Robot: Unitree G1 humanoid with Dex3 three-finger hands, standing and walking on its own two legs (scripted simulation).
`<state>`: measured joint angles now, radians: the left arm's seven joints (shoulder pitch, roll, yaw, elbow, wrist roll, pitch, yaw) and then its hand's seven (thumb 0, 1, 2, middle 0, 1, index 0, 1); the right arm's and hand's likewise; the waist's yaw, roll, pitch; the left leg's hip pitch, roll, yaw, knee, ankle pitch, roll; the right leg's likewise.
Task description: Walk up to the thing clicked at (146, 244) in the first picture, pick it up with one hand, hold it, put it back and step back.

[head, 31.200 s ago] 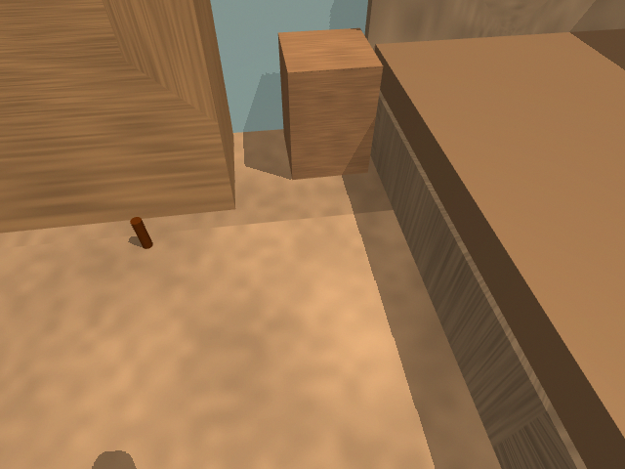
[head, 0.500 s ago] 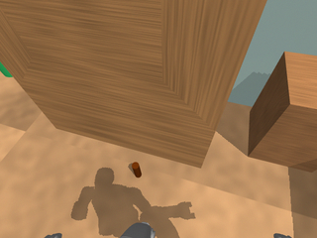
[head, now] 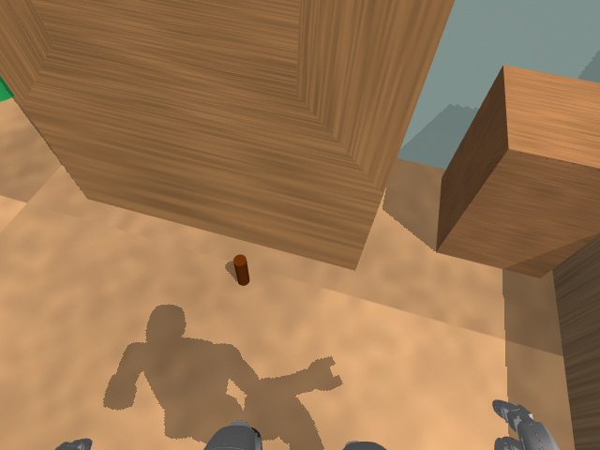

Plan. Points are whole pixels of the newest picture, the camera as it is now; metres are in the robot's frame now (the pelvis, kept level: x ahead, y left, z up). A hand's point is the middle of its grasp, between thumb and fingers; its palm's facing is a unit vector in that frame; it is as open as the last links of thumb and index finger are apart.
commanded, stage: step back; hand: left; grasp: from the side
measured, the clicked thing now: (241, 270) +0.69 +0.20 -0.68
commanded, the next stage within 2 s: stand in 1.92 s
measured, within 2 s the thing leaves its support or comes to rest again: neither
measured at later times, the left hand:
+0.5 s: hand out of the picture -0.04 +0.25 -0.14, palm faces +0.07 -0.93 -0.37, open 7.4 cm
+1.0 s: hand out of the picture -0.29 +0.21 -0.13, palm faces +0.07 -0.89 -0.45, open 7.4 cm
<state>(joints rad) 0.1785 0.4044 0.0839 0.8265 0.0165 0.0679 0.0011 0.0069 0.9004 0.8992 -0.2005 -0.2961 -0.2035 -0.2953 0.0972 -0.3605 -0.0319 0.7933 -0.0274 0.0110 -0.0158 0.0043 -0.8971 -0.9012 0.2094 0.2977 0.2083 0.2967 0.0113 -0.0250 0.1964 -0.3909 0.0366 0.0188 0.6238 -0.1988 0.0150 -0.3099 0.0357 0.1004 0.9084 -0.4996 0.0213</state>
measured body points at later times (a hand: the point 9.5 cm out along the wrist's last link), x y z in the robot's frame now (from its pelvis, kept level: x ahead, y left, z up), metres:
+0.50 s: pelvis -0.16 -0.02 +0.00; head -0.10 +0.00 +0.44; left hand -0.05 +0.30 -0.12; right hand -0.06 -0.33 -0.11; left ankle -0.14 +0.09 -0.72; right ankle -0.13 -0.15 -0.67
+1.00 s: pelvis -0.33 -0.08 +0.00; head -0.29 -0.09 +0.45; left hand -0.29 +0.25 -0.10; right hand -0.22 -0.39 -0.13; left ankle -0.35 +0.06 -0.68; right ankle -0.30 -0.19 -0.72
